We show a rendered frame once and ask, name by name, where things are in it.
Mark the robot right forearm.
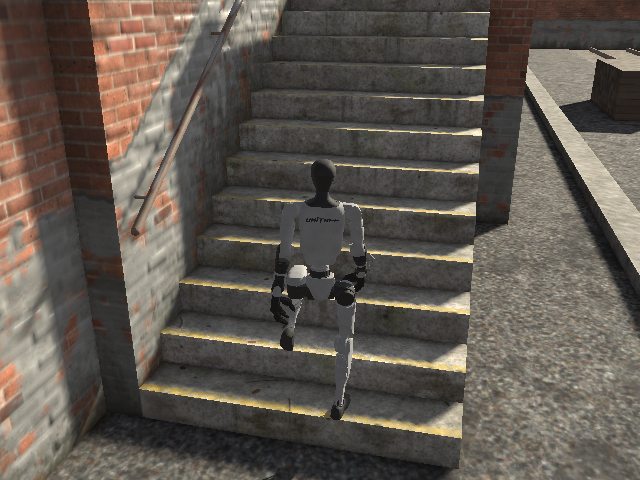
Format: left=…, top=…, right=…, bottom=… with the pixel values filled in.
left=353, top=242, right=367, bottom=278

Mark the robot right thigh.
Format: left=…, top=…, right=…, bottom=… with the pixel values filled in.
left=334, top=280, right=356, bottom=355

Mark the right robot upper arm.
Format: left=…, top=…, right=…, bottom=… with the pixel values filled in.
left=343, top=202, right=365, bottom=257

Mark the left robot upper arm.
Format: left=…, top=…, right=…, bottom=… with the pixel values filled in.
left=279, top=201, right=302, bottom=259

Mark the robot left hand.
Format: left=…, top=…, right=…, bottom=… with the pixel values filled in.
left=270, top=295, right=295, bottom=325

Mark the robot right hand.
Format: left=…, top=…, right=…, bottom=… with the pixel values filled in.
left=341, top=272, right=365, bottom=292

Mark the robot left forearm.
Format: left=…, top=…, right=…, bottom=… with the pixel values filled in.
left=271, top=244, right=290, bottom=297

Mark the robot left shin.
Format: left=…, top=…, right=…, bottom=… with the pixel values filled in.
left=287, top=298, right=303, bottom=329

